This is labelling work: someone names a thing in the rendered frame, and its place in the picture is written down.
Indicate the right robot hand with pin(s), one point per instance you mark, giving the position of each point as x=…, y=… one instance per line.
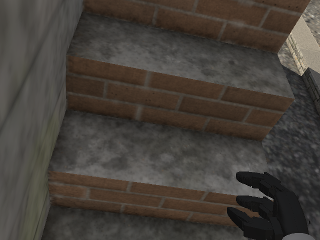
x=281, y=217

